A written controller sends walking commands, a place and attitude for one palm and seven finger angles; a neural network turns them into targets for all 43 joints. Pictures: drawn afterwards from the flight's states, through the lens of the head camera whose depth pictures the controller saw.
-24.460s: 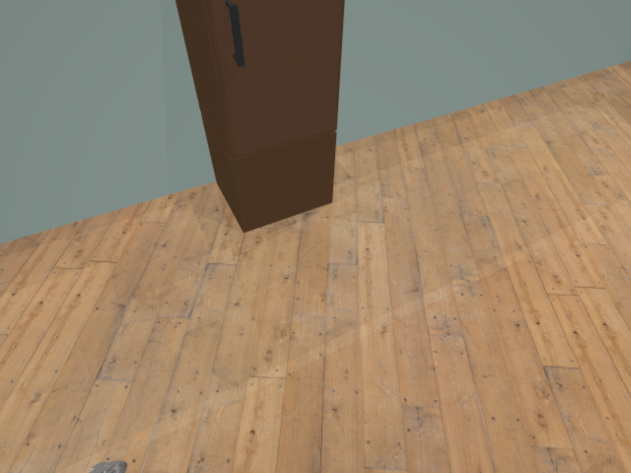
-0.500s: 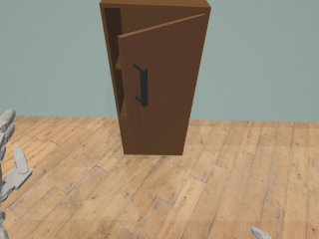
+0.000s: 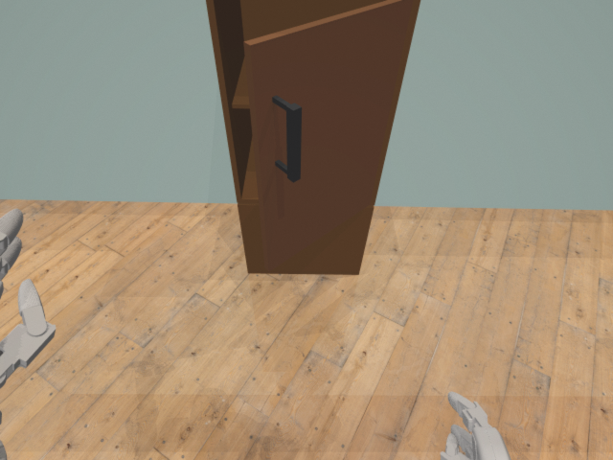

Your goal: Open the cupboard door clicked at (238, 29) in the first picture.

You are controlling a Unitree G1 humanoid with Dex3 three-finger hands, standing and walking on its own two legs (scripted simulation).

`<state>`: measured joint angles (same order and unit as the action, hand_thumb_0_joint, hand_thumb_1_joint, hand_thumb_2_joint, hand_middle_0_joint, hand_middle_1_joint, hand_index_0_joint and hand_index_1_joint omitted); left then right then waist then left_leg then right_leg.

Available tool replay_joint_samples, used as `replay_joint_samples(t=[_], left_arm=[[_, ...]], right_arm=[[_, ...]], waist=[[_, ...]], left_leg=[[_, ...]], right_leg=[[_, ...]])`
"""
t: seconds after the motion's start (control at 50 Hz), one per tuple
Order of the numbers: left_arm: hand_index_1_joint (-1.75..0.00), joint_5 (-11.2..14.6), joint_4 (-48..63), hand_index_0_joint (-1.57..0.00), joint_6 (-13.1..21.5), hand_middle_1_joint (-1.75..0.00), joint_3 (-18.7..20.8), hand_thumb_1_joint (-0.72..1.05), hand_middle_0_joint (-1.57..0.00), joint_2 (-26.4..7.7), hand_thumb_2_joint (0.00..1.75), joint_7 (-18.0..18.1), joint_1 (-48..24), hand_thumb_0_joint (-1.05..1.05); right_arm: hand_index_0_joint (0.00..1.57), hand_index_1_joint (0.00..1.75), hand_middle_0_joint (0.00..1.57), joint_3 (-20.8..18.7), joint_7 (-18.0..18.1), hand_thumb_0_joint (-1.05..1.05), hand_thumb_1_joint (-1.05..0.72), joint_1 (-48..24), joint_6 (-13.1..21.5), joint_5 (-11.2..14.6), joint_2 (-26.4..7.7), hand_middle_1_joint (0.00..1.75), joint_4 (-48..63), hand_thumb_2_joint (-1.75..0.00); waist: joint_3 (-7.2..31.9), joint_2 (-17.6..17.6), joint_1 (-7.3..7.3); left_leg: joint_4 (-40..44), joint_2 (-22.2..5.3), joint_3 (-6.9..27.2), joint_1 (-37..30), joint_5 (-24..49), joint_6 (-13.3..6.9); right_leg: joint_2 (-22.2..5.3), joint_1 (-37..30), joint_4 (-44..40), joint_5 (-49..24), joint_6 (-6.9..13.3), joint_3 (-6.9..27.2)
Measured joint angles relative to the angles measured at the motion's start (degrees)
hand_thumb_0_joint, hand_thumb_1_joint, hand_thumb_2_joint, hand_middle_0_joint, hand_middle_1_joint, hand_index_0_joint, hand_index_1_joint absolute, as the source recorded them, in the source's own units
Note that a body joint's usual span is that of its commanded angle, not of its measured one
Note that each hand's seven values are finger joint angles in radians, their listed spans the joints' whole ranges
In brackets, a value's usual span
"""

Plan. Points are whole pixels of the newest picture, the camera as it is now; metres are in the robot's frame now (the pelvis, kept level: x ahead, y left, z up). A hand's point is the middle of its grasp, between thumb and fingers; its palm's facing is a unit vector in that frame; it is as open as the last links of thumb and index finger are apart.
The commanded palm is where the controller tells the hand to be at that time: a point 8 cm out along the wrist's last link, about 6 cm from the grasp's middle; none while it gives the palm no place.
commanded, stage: stop stepping back and stand still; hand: left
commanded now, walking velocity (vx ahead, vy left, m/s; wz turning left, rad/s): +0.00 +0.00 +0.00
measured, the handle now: (286, 140) +0.64 +0.09 +0.07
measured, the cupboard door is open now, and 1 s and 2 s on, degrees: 41 41 41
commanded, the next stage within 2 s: let the arm hang, fingers relaxed in 0.22 s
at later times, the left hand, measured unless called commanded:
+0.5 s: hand (130, 446) +0.15 +0.25 -0.09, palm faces +0.04 -0.91 -0.42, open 7.4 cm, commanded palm none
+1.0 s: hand out of the picture +0.00 +0.22 -0.16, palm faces +0.06 -0.94 -0.34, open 7.3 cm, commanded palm none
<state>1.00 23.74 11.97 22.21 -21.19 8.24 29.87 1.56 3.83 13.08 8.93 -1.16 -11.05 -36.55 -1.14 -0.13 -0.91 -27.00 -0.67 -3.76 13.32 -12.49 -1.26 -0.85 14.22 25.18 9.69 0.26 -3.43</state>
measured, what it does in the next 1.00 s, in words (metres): stands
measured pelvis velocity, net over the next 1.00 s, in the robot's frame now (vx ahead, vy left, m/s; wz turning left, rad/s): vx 0.00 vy -0.02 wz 0.05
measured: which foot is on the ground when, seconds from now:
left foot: down 0.00-1.00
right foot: down 0.00-1.00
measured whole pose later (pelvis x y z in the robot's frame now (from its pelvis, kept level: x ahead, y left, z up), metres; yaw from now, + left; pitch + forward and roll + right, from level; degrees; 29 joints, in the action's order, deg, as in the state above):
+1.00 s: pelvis +0.00 -0.02 +0.00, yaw +3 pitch -2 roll +0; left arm -0.6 -66.3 -0.8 2.0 -17.5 0.3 11.0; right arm -0.9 0.4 14.3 -1.0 -1.6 -14.7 -64.5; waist -4.2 1.6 -0.3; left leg -24.8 -0.6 -0.4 12.8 -10.3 0.2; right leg -0.8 13.1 24.3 9.7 2.3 -6.7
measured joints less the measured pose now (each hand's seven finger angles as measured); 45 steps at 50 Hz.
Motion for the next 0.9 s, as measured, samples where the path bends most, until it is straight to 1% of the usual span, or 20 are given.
replay_joint_samples(t=[0.18,0.32,0.34,0.36,0.4,0.42,0.46,0.48,0.52,0.58,0.64,0.68,0.78,0.9], left_arm=[[-0.3,-0.07,0.38,-0.21,-0.29,-0.3,0.0,0.89,-0.21,-0.24,0.9,0.16,0.02,0.01],[-0.3,0.13,1.17,-0.21,0.11,-0.3,0.05,0.89,-0.21,-0.63,0.9,0.1,1.07,0.01],[-0.3,-0.47,-1.75,-0.21,0.92,-0.3,-1.17,0.89,-0.21,-1.1,0.9,-0.66,-0.31,0.01],[-0.3,-1.1,-7.08,-0.21,0.2,-0.3,-3.51,0.89,-0.2,-1.59,0.9,-2.16,-3.16,0.01],[-0.3,-1.89,-20.96,-0.21,-4.45,-0.3,-8.82,0.89,-0.2,-1.35,0.9,-4.93,-9.26,0.0],[-0.3,-2.18,-28.49,-0.2,-7.02,-0.3,-11.13,0.9,-0.2,-0.75,0.9,-5.88,-11.78,0.0],[-0.3,-2.7,-42.72,-0.2,-11.22,-0.3,-15.01,0.9,-0.19,0.84,0.9,-7.25,-15.3,0.0],[-0.3,-2.89,-48.91,-0.2,-12.7,-0.3,-16.69,0.9,-0.19,1.74,0.9,-7.76,-16.35,0.0],[-0.3,-3.03,-59.12,-0.2,-14.49,-0.3,-19.6,0.9,-0.19,3.8,0.9,-8.5,-17.39,0.0],[-0.3,-2.78,-69.96,-0.2,-15.2,-0.3,-22.75,0.91,-0.2,7.05,0.9,-9.09,-17.4,0.01],[-0.3,-2.36,-77.24,-0.2,-14.86,-0.3,-24.11,0.9,-0.2,9.7,0.9,-9.34,-16.66,0.01],[-0.3,-2.2,-80.84,-0.21,-14.49,-0.3,-23.6,0.92,-0.2,10.01,0.9,-8.84,-16.12,0.01],[-0.3,-1.7,-86.68,-0.21,-13.56,-0.3,-22.28,0.93,-0.2,8.63,0.9,-8.73,-15.42,0.01],[-0.3,-1.57,-89.76,-0.21,-13.12,-0.3,-20.75,0.91,-0.2,5.65,0.9,-8.19,-16.53,0.01]], right_arm=[[0.21,0.3,0.2,-0.63,0.4,0.02,-0.9,0.07,-0.1,0.14,-0.7,0.3,0.31,-0.9],[0.21,0.3,0.2,-0.9,0.51,0.02,-0.9,-0.22,-0.26,0.2,-0.8,0.3,0.46,-0.9],[0.2,0.3,0.2,-1.25,-0.52,0.02,-0.9,-0.47,0.74,0.46,-1.41,0.3,-0.8,-0.9],[0.2,0.3,0.2,-1.67,-1.76,0.02,-0.9,-1.15,0.73,0.6,-2.46,0.3,-2.7,-0.9],[0.2,0.3,0.2,-1.89,-3.37,0.01,-0.9,-3.21,-1.94,0.54,-4.69,0.3,-6.59,-0.9],[0.21,0.3,0.2,-1.83,-3.8,0.01,-0.9,-4.32,-3.46,0.37,-5.53,0.3,-8.25,-0.9],[0.21,0.3,0.2,-1.79,-4.33,0.01,-0.9,-5.99,-5.72,-0.03,-6.42,0.3,-10.72,-0.9],[0.21,0.3,0.2,-1.8,-4.5,0.01,-0.9,-6.41,-6.46,-0.18,-6.58,0.3,-11.56,-0.9],[0.21,0.3,0.2,-1.85,-4.63,0.01,-0.9,-6.46,-7.49,-0.38,-6.69,0.3,-12.99,-0.9],[0.21,0.3,0.2,-1.91,-4.58,0.01,-0.9,-4.97,-8.62,-0.51,-6.72,0.3,-15.47,-0.9],[0.2,0.3,0.2,-2.04,-4.28,0.01,-0.9,-2.53,-9.5,-0.54,-6.53,0.3,-18.87,-0.9],[0.2,0.3,0.2,-2.11,-4.04,0.01,-0.9,-0.78,-9.96,-0.45,-6.09,0.3,-21.27,-0.9],[0.2,0.3,0.2,-2.28,-3.49,0.01,-0.9,2.45,-10.49,-0.38,-5.03,0.3,-25.89,-0.9],[0.2,0.3,0.2,-2.52,-3.28,0.01,-0.9,2.94,-10.31,-0.4,-3.94,0.3,-27.9,-0.9]], waist=[[-0.76,-0.18,0.46],[-1.01,0.0,0.63],[-0.45,0.56,0.74],[0.08,1.31,0.49],[1.05,2.8,0.14],[1.26,3.32,0.24],[1.01,3.71,0.86],[0.64,3.57,1.27],[-0.43,2.88,1.99],[-2.16,1.32,2.46],[-3.42,-0.1,2.12],[-3.91,-0.79,1.64],[-4.23,-0.85,0.66],[-3.83,0.46,0.48]], left_leg=[[1.3,0.72,0.06,-0.25,0.86,-0.42],[1.36,0.64,0.21,-0.13,0.89,-0.32],[0.41,0.71,0.68,1.08,0.71,-0.38],[-0.86,1.0,1.11,2.37,0.42,-0.5],[-2.96,1.63,1.42,4.26,-0.21,-0.79],[-3.79,1.86,1.32,4.81,-0.52,-0.92],[-4.9,2.01,0.94,5.24,-1.02,-0.98],[-5.16,1.96,0.76,5.21,-1.15,-0.9],[-5.18,1.7,0.61,4.89,-1.1,-0.53],[-4.49,1.17,0.97,4.19,-0.64,-0.02],[-3.48,0.68,1.63,3.48,-0.09,0.41],[-2.67,0.36,2.15,2.96,0.3,0.71],[-0.6,-0.03,3.12,1.79,1.26,1.2],[1.15,-0.06,3.4,0.6,1.92,1.41]], right_leg=[[-0.66,-0.19,-0.91,-0.61,-0.49,-0.04],[-0.57,-0.24,-1.23,-0.72,-0.44,-0.2],[-0.71,0.58,-0.56,-0.5,-0.43,-0.67],[-1.08,1.7,0.77,0.03,-0.46,-1.11],[-1.87,3.86,3.84,1.38,-0.46,-1.39],[-2.16,4.73,5.31,2.05,-0.39,-1.26],[-2.4,5.74,7.37,2.9,-0.34,-0.82],[-2.37,5.94,7.95,3.11,-0.29,-0.62],[-2.1,5.84,8.24,3.21,0.05,-0.46],[-1.52,4.88,7.16,2.7,0.66,-0.85],[-0.96,3.67,5.42,1.98,1.13,-1.55],[-0.58,2.73,4.03,1.43,1.38,-2.08],[-0.02,0.85,1.03,0.29,1.81,-3.07],[0.1,-0.29,-0.42,-0.09,2.03,-3.36]])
